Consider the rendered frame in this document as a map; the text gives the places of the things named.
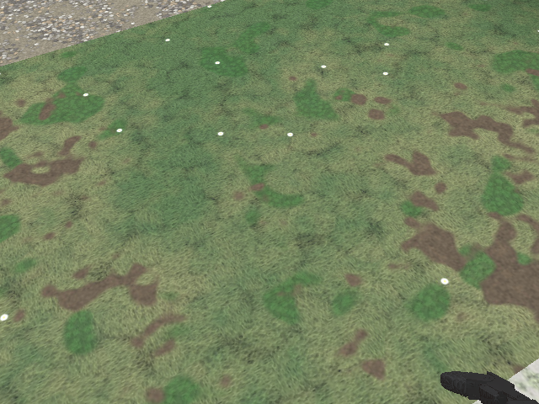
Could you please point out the robot right hand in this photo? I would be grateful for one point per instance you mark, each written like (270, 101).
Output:
(489, 388)

